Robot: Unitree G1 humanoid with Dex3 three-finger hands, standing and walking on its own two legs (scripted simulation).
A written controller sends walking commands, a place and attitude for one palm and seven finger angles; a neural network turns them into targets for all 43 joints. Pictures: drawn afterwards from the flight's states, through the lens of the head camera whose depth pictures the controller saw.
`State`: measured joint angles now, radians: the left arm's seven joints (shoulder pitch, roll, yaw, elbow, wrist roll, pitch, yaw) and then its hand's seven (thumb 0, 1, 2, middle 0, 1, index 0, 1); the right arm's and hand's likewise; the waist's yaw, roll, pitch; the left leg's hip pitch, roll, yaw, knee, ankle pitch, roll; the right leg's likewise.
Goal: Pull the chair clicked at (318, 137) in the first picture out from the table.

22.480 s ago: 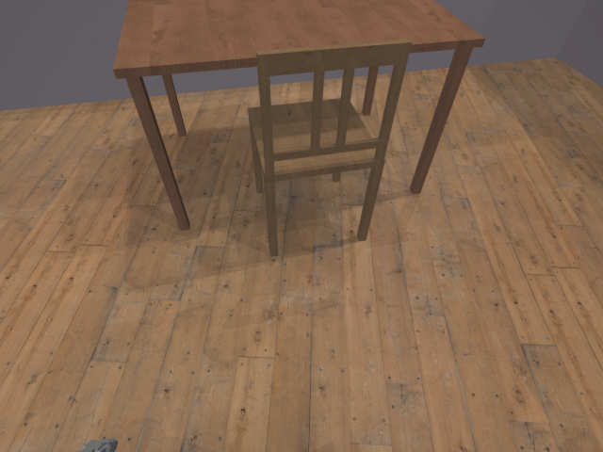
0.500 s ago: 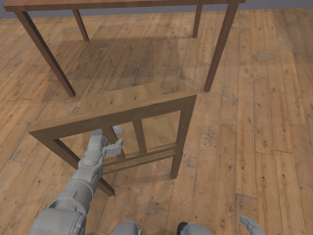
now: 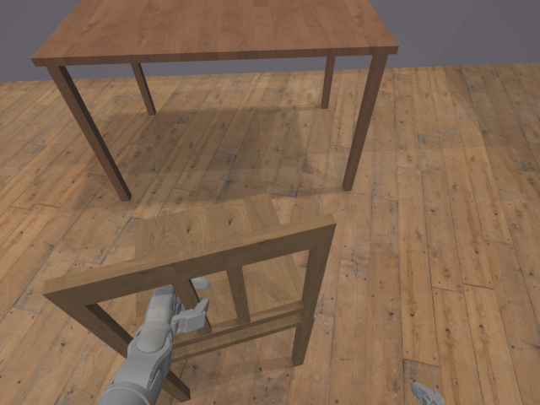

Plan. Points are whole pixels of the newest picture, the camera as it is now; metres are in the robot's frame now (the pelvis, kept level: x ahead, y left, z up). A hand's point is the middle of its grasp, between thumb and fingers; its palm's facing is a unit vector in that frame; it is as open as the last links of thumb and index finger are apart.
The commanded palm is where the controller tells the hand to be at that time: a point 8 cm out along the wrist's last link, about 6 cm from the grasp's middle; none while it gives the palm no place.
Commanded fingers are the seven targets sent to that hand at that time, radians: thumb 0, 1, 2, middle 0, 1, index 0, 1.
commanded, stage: stop walking, hand still on the chair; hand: left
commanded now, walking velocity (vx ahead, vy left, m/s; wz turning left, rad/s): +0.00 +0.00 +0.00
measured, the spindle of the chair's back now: (194, 308) +0.30 +0.16 -0.11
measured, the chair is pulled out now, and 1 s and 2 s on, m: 0.62 0.62 0.62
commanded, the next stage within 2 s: open the thumb and straighten the fingers in 0.58 s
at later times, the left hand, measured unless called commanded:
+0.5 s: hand (197, 315) +0.27 +0.14 -0.07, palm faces +0.01 -0.98 -0.17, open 5.6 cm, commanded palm +0.25 +0.18 -0.04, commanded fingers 0.00 0.90 0.90 -0.50 -1.45 -0.50 -1.45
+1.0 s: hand (191, 306) +0.28 +0.15 -0.06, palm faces -0.01 -0.98 -0.17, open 10.2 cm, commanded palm +0.26 +0.19 -0.04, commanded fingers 0.00 -0.55 0.20 -0.32 -0.94 -0.32 -0.94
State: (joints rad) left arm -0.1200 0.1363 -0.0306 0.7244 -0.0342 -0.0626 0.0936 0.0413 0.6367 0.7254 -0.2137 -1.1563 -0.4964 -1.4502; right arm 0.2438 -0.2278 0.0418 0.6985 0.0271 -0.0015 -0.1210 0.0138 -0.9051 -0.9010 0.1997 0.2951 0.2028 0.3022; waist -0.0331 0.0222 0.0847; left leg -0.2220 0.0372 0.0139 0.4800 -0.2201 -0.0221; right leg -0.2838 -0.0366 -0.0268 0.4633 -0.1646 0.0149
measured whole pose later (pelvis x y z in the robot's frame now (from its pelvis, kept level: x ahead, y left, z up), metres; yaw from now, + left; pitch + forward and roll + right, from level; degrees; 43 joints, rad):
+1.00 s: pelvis +0.05 +0.00 -0.02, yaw +2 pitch +6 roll +0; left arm 0.19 0.19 -0.06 0.21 -0.06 0.14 0.04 0.02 -0.06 0.43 -0.36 -1.29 -0.47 -1.38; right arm 0.24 -0.27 0.01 0.57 0.04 -0.10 -0.04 0.02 -0.90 -0.90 0.20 0.30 0.20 0.30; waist -0.05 0.04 -0.07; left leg -0.43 0.03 -0.02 0.69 -0.38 -0.03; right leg -0.48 -0.05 -0.05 0.68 -0.31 0.02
